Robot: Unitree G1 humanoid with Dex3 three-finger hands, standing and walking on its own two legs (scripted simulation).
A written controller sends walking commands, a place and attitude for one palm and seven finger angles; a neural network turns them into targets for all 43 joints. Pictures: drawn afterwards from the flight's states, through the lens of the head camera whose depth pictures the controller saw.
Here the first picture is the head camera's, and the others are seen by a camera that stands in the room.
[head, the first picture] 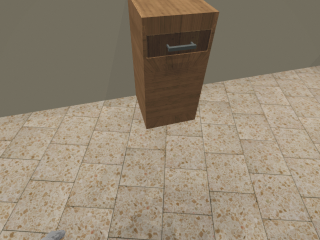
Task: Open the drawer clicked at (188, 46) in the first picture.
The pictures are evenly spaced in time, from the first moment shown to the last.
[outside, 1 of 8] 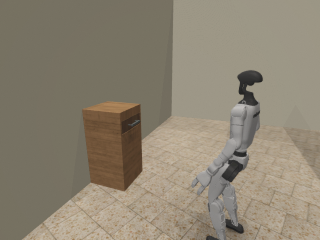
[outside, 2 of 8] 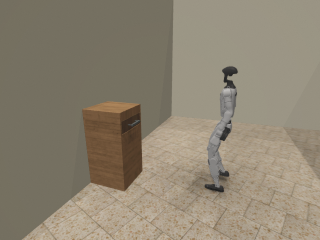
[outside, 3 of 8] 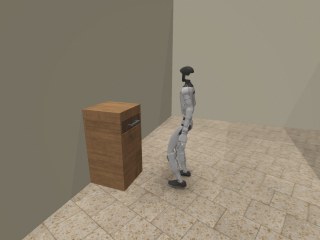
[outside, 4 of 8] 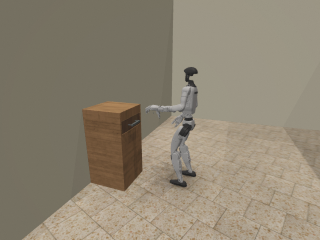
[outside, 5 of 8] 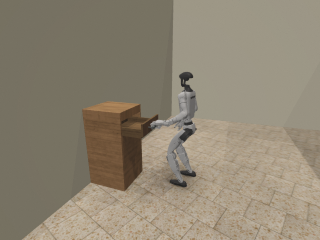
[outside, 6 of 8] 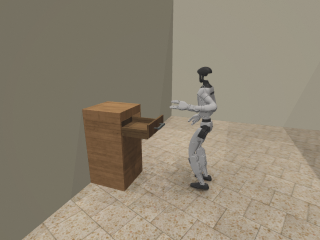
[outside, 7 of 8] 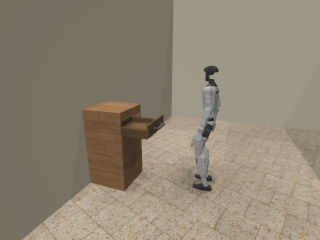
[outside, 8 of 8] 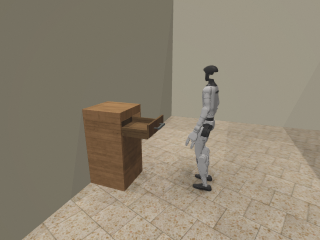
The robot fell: no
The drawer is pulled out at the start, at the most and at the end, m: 0.00 0.30 0.29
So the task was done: yes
